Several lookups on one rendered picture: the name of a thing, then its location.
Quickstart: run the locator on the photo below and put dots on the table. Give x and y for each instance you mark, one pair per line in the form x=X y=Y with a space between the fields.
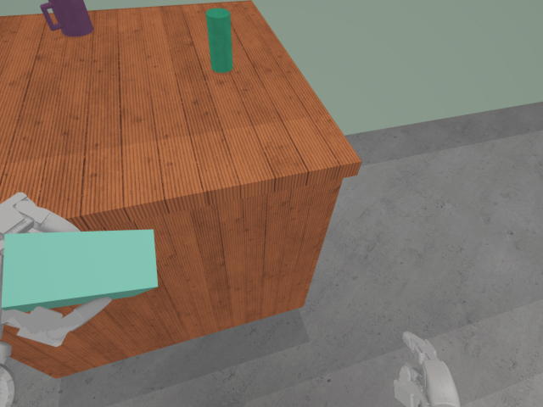
x=129 y=128

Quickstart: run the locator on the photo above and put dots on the left robot hand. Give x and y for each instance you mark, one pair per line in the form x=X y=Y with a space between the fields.
x=19 y=214

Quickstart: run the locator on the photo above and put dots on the sponge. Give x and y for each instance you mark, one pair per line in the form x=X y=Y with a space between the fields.
x=57 y=269

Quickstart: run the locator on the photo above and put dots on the right robot hand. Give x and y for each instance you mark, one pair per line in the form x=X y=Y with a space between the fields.
x=432 y=384

